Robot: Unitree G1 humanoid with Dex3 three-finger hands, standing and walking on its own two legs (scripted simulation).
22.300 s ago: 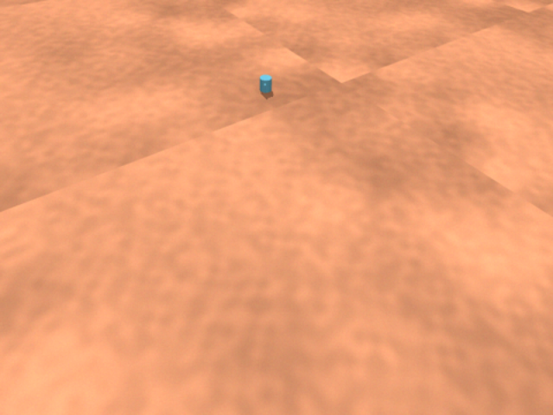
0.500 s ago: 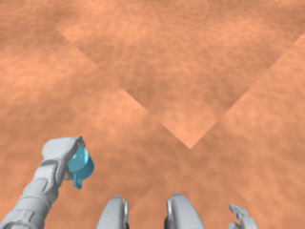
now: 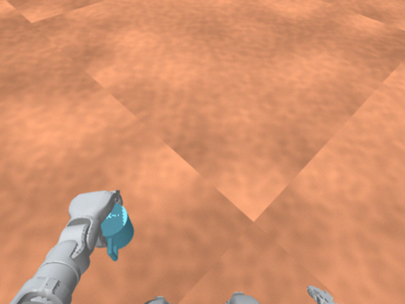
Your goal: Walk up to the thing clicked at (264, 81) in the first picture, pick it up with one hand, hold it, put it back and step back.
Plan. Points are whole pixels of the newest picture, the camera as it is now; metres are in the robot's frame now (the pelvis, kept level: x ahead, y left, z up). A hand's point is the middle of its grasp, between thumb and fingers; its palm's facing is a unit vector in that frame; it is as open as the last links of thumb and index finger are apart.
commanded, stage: hold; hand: left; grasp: from above
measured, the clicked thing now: (113, 233) +0.30 +0.21 -0.13
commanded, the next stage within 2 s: crouch in 1.98 s
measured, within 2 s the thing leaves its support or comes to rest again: neither
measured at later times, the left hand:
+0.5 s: hand (95, 210) +0.32 +0.22 -0.04, palm faces -0.45 -0.07 -0.89, open 10.7 cm
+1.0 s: hand (94, 217) +0.30 +0.22 -0.02, palm faces -0.46 -0.06 -0.89, open 10.8 cm
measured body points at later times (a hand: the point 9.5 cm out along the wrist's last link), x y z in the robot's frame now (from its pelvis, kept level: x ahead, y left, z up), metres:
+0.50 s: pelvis +0.02 +0.00 +0.02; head +0.05 +0.00 +0.47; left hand +0.34 +0.23 +0.01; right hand +0.13 -0.26 -0.09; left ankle +0.02 +0.11 -0.70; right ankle +0.03 -0.14 -0.70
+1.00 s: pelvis +0.01 +0.00 +0.03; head +0.02 -0.02 +0.48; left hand +0.32 +0.22 +0.03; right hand +0.14 -0.26 -0.08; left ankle +0.02 +0.11 -0.70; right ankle +0.03 -0.14 -0.70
